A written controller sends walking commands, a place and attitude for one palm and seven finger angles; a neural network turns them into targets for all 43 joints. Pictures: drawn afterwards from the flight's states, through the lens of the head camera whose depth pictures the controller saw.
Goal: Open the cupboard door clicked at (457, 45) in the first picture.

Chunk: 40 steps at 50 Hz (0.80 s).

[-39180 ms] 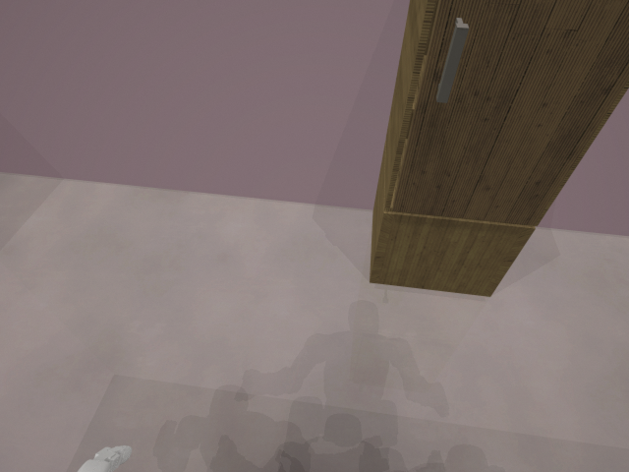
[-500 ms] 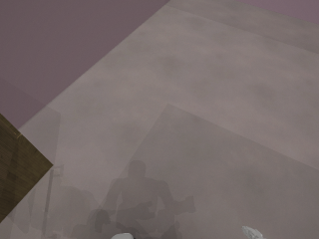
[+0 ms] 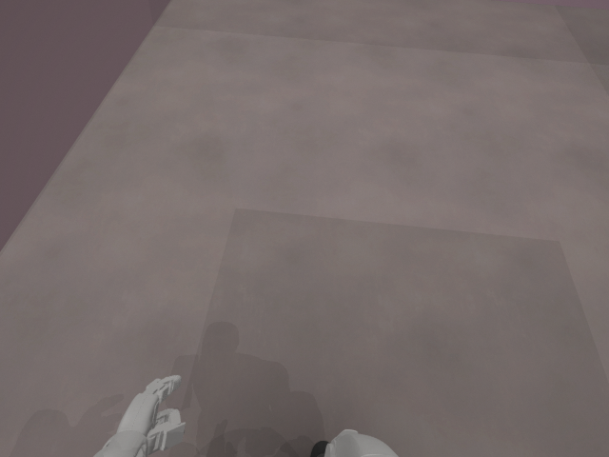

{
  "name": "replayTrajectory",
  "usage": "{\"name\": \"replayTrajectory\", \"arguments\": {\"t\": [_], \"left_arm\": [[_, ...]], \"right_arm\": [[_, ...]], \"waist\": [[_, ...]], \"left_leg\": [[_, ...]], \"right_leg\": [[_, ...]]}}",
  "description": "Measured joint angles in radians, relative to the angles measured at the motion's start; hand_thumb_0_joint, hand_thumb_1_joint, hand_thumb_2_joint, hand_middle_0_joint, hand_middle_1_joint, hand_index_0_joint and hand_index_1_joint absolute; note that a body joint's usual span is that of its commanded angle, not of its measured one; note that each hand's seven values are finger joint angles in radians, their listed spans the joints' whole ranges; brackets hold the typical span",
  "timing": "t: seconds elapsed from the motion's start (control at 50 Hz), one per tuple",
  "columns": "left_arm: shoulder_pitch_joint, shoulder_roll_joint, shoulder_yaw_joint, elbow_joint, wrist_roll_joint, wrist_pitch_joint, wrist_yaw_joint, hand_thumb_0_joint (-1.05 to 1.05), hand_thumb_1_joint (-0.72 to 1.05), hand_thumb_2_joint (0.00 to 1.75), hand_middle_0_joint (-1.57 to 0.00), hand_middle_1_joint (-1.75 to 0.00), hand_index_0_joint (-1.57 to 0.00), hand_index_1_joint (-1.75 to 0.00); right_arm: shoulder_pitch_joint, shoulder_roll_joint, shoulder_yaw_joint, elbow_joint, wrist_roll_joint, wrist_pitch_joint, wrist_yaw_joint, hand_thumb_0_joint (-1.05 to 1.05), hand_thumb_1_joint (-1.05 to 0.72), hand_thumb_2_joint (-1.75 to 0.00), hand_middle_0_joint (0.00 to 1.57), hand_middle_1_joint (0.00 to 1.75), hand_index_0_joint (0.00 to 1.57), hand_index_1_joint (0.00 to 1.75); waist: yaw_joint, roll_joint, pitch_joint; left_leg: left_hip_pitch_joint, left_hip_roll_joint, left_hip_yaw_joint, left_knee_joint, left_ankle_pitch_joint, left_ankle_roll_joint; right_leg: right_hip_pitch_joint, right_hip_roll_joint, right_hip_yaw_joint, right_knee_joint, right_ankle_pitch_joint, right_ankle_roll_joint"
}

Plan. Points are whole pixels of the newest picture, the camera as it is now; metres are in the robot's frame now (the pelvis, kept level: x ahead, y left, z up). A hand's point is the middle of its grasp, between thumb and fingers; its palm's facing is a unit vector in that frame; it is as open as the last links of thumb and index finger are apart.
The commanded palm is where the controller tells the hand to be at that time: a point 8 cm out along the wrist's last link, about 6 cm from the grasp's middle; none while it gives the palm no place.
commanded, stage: walk to a spot facing it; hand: left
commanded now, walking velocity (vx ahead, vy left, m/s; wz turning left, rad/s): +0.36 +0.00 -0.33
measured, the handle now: out of the picture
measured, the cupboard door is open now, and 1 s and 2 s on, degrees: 38 38 38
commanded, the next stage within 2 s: turn to face it in 0.68 s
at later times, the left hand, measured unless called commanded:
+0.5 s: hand (178, 380) +0.24 +0.21 -0.17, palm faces -0.07 -0.98 -0.17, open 7.3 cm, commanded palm none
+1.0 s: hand (282, 171) +0.68 +0.06 -0.14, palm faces -0.38 -0.90 -0.23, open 7.3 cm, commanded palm none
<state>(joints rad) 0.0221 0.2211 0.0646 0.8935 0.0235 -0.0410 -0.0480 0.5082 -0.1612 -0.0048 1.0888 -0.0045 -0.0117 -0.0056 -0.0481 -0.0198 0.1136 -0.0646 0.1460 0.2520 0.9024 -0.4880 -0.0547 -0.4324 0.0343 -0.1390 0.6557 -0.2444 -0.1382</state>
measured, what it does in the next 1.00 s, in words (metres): walks ahead, turning right: left foot, then right foot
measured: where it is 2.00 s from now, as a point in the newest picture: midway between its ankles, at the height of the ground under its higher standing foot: (333, 328)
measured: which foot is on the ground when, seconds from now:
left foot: up 0.00-0.42, down 0.44-0.88, up 0.90-1.00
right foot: down 0.00-0.44, up 0.46-0.86, down 0.88-1.00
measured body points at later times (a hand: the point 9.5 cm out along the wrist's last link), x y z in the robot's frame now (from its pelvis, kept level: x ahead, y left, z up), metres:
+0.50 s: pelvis +0.28 +0.02 +0.01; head +0.33 +0.03 +0.45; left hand +0.25 +0.26 -0.15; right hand +0.40 -0.22 -0.11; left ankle +0.35 +0.11 -0.71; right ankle +0.09 -0.05 -0.64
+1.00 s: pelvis +0.47 -0.06 +0.01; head +0.51 -0.09 +0.46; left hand +0.69 +0.10 -0.12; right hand +0.33 -0.25 -0.14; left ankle +0.41 +0.10 -0.64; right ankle +0.49 -0.15 -0.71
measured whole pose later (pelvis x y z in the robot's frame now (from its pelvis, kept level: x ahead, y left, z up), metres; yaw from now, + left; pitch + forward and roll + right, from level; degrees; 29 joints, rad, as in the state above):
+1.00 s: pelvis +0.47 -0.06 +0.01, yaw -18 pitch +1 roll +0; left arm 0.04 0.19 0.03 0.95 0.01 -0.04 0.01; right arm 0.36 -0.18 -0.02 1.08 0.00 0.03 -0.02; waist -0.09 0.02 0.10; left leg -0.33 0.09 0.06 1.11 -0.54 -0.05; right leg -0.36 -0.02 -0.17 0.59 -0.24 -0.07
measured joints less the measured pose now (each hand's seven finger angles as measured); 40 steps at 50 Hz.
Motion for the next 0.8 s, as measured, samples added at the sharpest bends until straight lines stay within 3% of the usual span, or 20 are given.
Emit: {"name": "replayTrajectory", "arguments": {"t": [0.04,0.08,0.18,0.28,0.36,0.42,0.46,0.52,0.58,0.62,0.68,0.8], "left_arm": [[0.031,-0.005,-0.002,0.013,-0.013,-0.004,0.016,0.00,0.91,0.90,-0.19,-0.30,-0.20,-0.29],[0.075,-0.010,-0.007,0.039,-0.016,0.000,0.029,0.00,0.91,0.90,-0.19,-0.30,-0.20,-0.29],[0.175,-0.011,0.005,0.104,-0.013,-0.011,0.042,-0.01,0.95,0.90,-0.20,-0.30,-0.21,-0.30],[0.257,-0.015,0.003,0.145,-0.012,-0.027,0.037,0.00,0.94,0.90,-0.20,-0.30,-0.20,-0.30],[0.317,-0.026,-0.005,0.168,-0.010,-0.031,0.044,0.00,0.93,0.90,-0.20,-0.30,-0.20,-0.30],[0.364,-0.034,-0.009,0.189,-0.012,-0.027,0.048,0.00,0.92,0.90,-0.20,-0.30,-0.20,-0.30],[0.382,-0.042,-0.008,0.208,-0.020,-0.015,0.045,0.00,0.92,0.90,-0.20,-0.30,-0.20,-0.30],[0.353,-0.040,-0.005,0.215,-0.015,0.006,0.041,0.01,0.92,0.90,-0.20,-0.30,-0.20,-0.29],[0.285,-0.037,0.005,0.181,-0.002,0.024,0.025,0.01,0.92,0.90,-0.20,-0.30,-0.20,-0.29],[0.235,-0.034,0.010,0.144,0.002,0.032,0.018,0.01,0.92,0.90,-0.19,-0.30,-0.20,-0.29],[0.169,-0.030,0.016,0.095,0.003,0.039,0.011,0.01,0.92,0.90,-0.19,-0.30,-0.20,-0.29],[0.067,-0.003,0.023,0.049,0.003,0.050,0.003,0.00,0.92,0.90,-0.19,-0.30,-0.20,-0.29]], "right_arm": [[-0.061,0.001,-0.010,-0.004,0.004,0.012,0.003,0.01,-0.91,-0.89,0.20,0.29,0.20,0.30],[-0.130,0.002,-0.018,-0.032,0.000,0.012,0.003,0.01,-0.91,-0.89,0.20,0.29,0.20,0.30],[-0.283,0.005,-0.028,-0.123,-0.011,-0.009,0.011,0.00,-0.91,-0.89,0.20,0.29,0.20,0.30],[-0.386,-0.011,-0.035,-0.148,-0.011,-0.013,0.021,0.00,-0.91,-0.89,0.20,0.29,0.20,0.30],[-0.446,-0.018,-0.035,-0.151,-0.008,-0.012,0.030,0.00,-0.91,-0.89,0.20,0.29,0.20,0.30],[-0.477,-0.014,-0.029,-0.159,-0.011,-0.028,0.028,0.00,-0.91,-0.89,0.20,0.29,0.20,0.30],[-0.481,-0.009,-0.026,-0.171,-0.022,-0.052,0.021,0.00,-0.91,-0.89,0.20,0.29,0.20,0.30],[-0.446,0.005,-0.017,-0.180,-0.027,-0.066,0.011,0.00,-0.91,-0.89,0.20,0.29,0.20,0.30],[-0.380,0.009,-0.018,-0.161,-0.025,-0.076,-0.005,0.00,-0.91,-0.89,0.20,0.29,0.20,0.30],[-0.332,0.009,-0.019,-0.136,-0.021,-0.078,-0.013,0.00,-0.91,-0.89,0.20,0.29,0.20,0.30],[-0.267,-0.015,-0.035,-0.104,-0.015,-0.066,-0.022,-0.01,-0.94,-0.89,0.21,0.29,0.20,0.30],[-0.160,-0.058,-0.043,-0.067,-0.020,-0.027,-0.016,-0.01,-0.93,-0.89,0.20,0.29,0.20,0.30]], "waist": [[-0.006,0.003,0.016],[-0.010,0.000,0.013],[0.002,-0.007,-0.010],[0.048,0.013,-0.030],[0.088,0.012,-0.034],[0.101,-0.005,-0.035],[0.096,-0.008,-0.039],[0.094,-0.035,-0.036],[0.088,-0.030,-0.034],[0.085,-0.022,-0.029],[0.070,-0.005,-0.026],[0.014,0.014,-0.017]], "left_leg": [[-0.160,-0.014,-0.130,0.301,0.028,0.009],[-0.293,-0.011,-0.186,0.375,0.090,0.004],[-0.498,0.008,-0.229,0.174,0.185,-0.014],[-0.558,-0.006,-0.223,0.006,0.271,-0.018],[-0.518,-0.046,-0.185,-0.141,0.276,-0.003],[-0.425,-0.097,-0.144,-0.292,0.292,0.028],[-0.389,-0.099,-0.130,-0.292,0.336,0.079],[-0.326,-0.098,-0.084,-0.261,0.217,0.105],[-0.234,-0.092,-0.061,-0.346,0.207,0.087],[-0.174,-0.087,-0.047,-0.413,0.213,0.088],[-0.095,-0.074,-0.019,-0.485,0.209,0.080],[0.011,-0.051,0.053,-0.482,0.114,0.040]], "right_leg": [[0.049,0.017,0.012,-0.004,-0.039,0.008],[0.110,0.030,0.033,-0.077,-0.027,0.030],[0.227,0.039,0.094,-0.243,-0.002,0.024],[0.332,0.045,0.129,-0.312,-0.045,0.038],[0.420,0.041,0.151,-0.328,-0.111,0.055],[0.455,0.026,0.173,-0.260,-0.197,0.072],[0.371,0.027,0.176,0.008,-0.246,0.087],[0.161,-0.002,0.163,0.502,-0.218,0.099],[-0.008,-0.057,0.125,0.651,-0.115,0.128],[-0.094,-0.085,0.114,0.618,-0.081,0.142],[-0.168,-0.111,0.094,0.451,-0.020,0.155],[-0.157,-0.098,0.032,0.124,0.071,0.142]]}}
